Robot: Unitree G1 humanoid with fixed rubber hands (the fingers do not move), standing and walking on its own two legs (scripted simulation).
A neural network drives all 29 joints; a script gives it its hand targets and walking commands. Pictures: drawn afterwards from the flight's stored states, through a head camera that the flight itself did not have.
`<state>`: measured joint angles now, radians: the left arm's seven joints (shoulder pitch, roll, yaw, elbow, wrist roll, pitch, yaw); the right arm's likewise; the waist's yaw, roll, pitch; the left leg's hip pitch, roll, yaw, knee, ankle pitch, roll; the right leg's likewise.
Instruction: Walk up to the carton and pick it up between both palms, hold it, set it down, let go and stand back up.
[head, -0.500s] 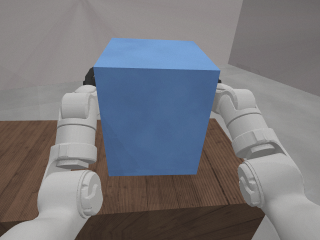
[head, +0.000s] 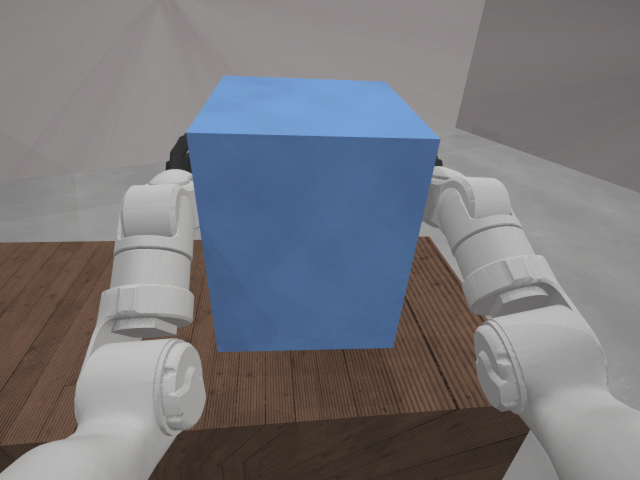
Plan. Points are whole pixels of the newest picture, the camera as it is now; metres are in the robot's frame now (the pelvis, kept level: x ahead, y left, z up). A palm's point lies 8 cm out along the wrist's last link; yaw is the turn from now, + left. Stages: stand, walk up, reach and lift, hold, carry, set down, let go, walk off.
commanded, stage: set down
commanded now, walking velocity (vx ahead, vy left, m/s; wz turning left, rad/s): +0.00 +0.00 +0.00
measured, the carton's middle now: (306, 208) +0.35 +0.01 +0.26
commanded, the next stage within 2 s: none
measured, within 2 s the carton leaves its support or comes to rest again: neither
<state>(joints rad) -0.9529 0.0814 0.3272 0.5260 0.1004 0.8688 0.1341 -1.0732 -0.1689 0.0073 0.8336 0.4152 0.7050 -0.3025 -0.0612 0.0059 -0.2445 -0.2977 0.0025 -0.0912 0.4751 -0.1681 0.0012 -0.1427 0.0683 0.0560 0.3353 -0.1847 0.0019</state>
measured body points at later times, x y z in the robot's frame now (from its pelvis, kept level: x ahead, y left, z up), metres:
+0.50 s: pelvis +0.01 -0.01 +0.00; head -0.06 +0.02 +0.45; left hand +0.40 +0.18 +0.23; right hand +0.42 -0.12 +0.23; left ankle +0.05 +0.11 -0.74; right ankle +0.00 -0.13 -0.74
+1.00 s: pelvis +0.02 -0.02 +0.00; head -0.04 +0.01 +0.45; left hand +0.41 +0.18 +0.20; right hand +0.43 -0.12 +0.21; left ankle +0.05 +0.11 -0.74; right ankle +0.00 -0.13 -0.74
